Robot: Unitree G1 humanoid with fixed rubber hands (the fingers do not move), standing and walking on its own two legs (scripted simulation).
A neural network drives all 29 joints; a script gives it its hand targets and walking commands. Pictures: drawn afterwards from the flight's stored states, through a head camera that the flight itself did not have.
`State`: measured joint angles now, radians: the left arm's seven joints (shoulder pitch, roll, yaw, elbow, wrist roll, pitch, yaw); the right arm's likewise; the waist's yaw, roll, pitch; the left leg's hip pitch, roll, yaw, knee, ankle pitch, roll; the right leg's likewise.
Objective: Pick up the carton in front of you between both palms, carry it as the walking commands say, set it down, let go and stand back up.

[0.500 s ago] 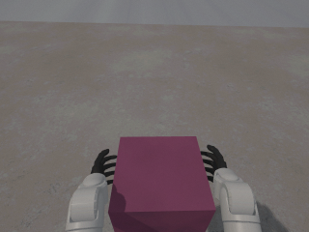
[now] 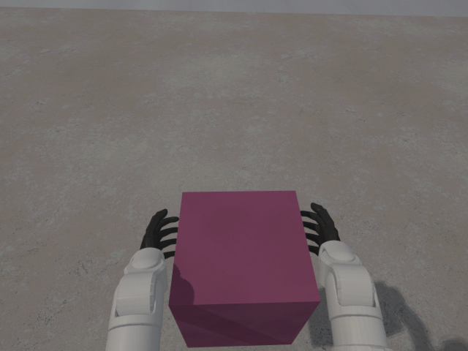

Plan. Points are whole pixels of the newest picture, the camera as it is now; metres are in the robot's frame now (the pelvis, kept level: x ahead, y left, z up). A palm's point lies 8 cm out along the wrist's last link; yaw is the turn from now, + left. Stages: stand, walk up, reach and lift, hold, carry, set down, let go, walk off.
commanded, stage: carry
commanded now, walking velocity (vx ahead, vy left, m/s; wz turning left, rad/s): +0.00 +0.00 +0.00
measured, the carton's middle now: (239, 272) +0.29 +0.00 -0.06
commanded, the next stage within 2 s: hold in 0.56 s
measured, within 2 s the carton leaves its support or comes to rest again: neither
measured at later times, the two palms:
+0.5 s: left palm (149, 256) +0.28 +0.15 +0.03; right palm (325, 251) +0.28 -0.15 +0.03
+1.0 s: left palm (131, 276) +0.24 +0.17 +0.04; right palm (311, 245) +0.29 -0.12 +0.05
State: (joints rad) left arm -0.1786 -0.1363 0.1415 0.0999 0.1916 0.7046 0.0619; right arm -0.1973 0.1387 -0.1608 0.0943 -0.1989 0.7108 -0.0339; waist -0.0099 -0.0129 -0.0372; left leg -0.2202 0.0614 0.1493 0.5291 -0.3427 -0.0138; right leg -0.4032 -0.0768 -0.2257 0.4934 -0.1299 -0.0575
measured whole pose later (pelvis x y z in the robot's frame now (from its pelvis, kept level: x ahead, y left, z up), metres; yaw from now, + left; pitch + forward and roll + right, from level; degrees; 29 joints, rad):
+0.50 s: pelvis +0.00 +0.00 +0.00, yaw +0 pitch +1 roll +1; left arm -0.19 -0.14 0.14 0.15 0.21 0.74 0.06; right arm -0.20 0.14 -0.17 0.14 -0.22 0.72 -0.02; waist 0.00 -0.01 -0.06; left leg -0.20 0.05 0.15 0.53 -0.34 -0.01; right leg -0.39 -0.09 -0.21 0.50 -0.13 -0.05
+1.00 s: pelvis -0.02 -0.01 +0.01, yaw +6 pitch -7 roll +0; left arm -0.22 -0.14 0.20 0.27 0.23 0.67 0.03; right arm -0.26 0.15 -0.19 0.21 -0.27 0.70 -0.02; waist -0.01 0.05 0.04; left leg -0.06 -0.01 -0.06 0.47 -0.29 -0.01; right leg -0.20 0.00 -0.01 0.42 -0.10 -0.01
